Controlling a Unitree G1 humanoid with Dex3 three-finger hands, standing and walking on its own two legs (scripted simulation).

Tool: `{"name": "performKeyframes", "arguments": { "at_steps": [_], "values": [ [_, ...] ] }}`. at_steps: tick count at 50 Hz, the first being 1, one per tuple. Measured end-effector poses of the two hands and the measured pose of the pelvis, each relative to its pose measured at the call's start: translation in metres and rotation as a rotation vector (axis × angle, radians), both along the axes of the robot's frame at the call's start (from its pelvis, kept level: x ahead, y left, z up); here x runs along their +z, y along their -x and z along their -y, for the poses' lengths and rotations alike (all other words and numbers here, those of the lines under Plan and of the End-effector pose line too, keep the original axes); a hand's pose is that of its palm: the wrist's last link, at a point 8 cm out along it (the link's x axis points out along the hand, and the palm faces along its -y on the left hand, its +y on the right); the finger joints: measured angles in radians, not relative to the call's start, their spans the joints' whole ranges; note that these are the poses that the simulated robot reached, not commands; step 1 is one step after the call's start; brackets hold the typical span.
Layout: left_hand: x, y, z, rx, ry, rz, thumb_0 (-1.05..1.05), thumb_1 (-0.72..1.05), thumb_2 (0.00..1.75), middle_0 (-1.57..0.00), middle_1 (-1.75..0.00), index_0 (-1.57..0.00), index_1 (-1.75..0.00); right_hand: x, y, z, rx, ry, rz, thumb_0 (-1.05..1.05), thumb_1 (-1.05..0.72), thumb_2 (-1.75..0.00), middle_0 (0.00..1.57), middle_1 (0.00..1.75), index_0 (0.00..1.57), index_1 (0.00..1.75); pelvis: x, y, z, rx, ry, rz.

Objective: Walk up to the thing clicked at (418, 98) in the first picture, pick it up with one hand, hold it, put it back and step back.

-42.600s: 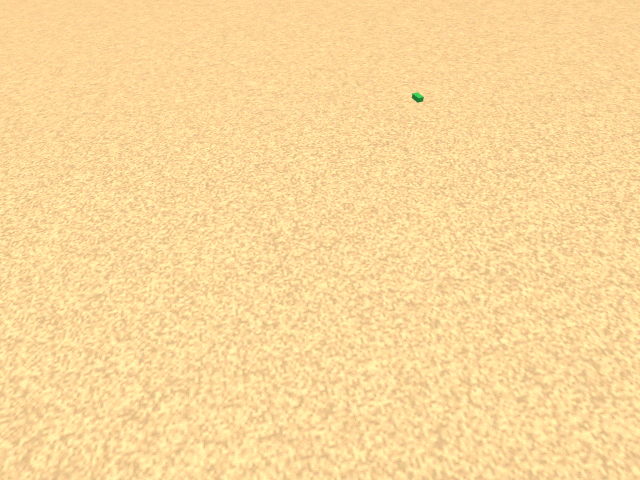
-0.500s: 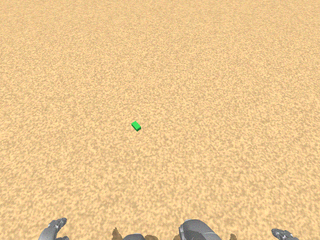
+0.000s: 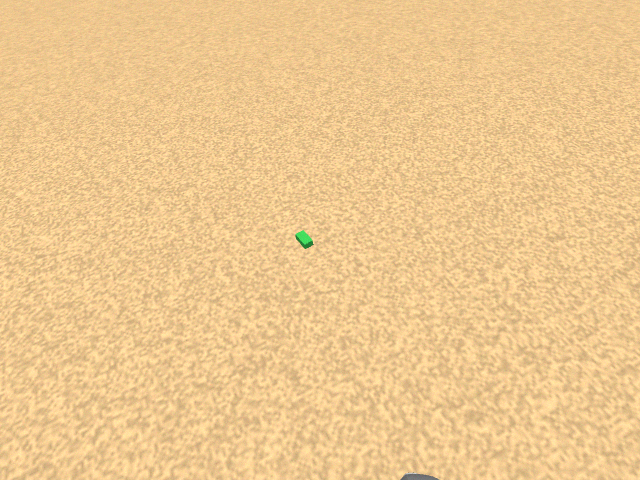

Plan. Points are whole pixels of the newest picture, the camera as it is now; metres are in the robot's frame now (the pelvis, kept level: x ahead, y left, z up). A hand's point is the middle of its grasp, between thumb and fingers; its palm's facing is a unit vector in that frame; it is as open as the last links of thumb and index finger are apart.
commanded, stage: step back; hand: left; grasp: from above
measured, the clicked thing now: (304, 239) +1.09 +0.16 -0.74
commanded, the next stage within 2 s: stand in 0.84 s
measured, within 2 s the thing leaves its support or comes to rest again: neither
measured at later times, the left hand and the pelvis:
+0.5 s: hand out of the picture +0.07 +0.27 -0.14, palm faces +0.01 -0.94 -0.35, open 7.4 cm; pelvis +0.01 +0.01 +0.01, yaw -1 degrees
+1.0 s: hand (164, 475) +0.15 +0.26 -0.13, palm faces -0.03 -0.94 -0.35, open 7.4 cm; pelvis +0.04 +0.01 +0.02, yaw -1 degrees
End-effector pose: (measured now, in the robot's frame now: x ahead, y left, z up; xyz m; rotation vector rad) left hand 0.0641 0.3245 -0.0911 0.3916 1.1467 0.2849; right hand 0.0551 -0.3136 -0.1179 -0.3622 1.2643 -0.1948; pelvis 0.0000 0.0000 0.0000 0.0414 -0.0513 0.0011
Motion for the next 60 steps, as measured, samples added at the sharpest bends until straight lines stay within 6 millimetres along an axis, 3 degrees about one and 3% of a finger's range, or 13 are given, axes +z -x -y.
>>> {"name": "performKeyframes", "arguments": {
  "at_steps": [6, 16, 21, 28, 35, 43, 50, 60],
  "values": [
    [-0.003, 0.021, 0.0, 0.017, 0.047, -0.051, 0.01, 0.91, 0.9, -0.2, -0.3, -0.2, -0.3, 0.012, 0.021, -0.015, -0.018, -0.026, 0.032, 0.01, -0.9, -0.9, 0.21, 0.3, 0.2, 0.3, 0.01, 0.007, 0.0, -0.008, 0.02, -0.003],
    [-0.006, 0.026, 0.027, 0.013, 0.08, -0.034, 0.01, 0.91, 0.9, -0.21, -0.3, -0.2, -0.3, 0.011, -0.004, -0.003, -0.012, -0.029, 0.08, 0.01, -0.9, -0.9, 0.2, 0.3, 0.2, 0.3, 0.01, 0.005, 0.006, -0.013, 0.047, -0.003],
    [-0.009, 0.016, 0.019, 0.02, 0.096, -0.026, 0.01, 0.9, 0.9, -0.21, -0.3, -0.2, -0.3, 0.015, -0.017, -0.006, 0.012, -0.005, 0.081, 0.0, -0.9, -0.9, 0.2, 0.3, 0.2, 0.3, 0.01, -0.002, -0.005, 0.004, 0.042, -0.014],
    [-0.016, -0.013, 0.005, 0.0, 0.102, -0.052, 0.01, 0.91, 0.9, -0.21, -0.3, -0.2, -0.3, 0.018, -0.03, -0.024, -0.015, -0.006, 0.085, 0.0, -0.9, -0.9, 0.2, 0.3, 0.2, 0.3, 0.01, -0.019, -0.015, -0.021, 0.035, -0.017],
    [-0.009, -0.049, 0.006, -0.026, 0.084, -0.02, 0.01, 0.91, 0.9, -0.2, -0.3, -0.2, -0.3, 0.016, -0.057, -0.033, -0.03, -0.039, 0.111, 0.0, -0.9, -0.9, 0.2, 0.3, 0.2, 0.3, 0.013, -0.033, -0.012, -0.027, 0.043, -0.019],
    [-0.001, -0.078, 0.012, -0.06, 0.069, 0.021, 0.01, 0.91, 0.9, -0.2, -0.3, -0.2, -0.3, 0.015, -0.078, -0.031, -0.047, -0.05, 0.151, 0.0, -0.9, -0.9, 0.2, 0.3, 0.2, 0.3, 0.013, -0.037, -0.012, -0.034, 0.036, -0.015],
    [0.003, -0.082, 0.025, -0.064, 0.099, 0.012, 0.01, 0.91, 0.9, -0.2, -0.3, -0.2, -0.3, 0.022, -0.073, -0.028, -0.037, -0.047, 0.127, 0.0, -0.9, -0.9, 0.2, 0.3, 0.2, 0.3, 0.022, -0.036, -0.009, -0.027, 0.034, -0.009],
    [0.0, -0.06, 0.032, -0.054, 0.119, -0.041, 0.01, 0.91, 0.9, -0.2, -0.3, -0.2, -0.3, 0.027, -0.053, -0.019, -0.041, -0.039, 0.083, 0.0, -0.9, -0.9, 0.2, 0.3, 0.2, 0.3, 0.027, -0.027, -0.004, -0.023, 0.038, -0.006]
  ]
}}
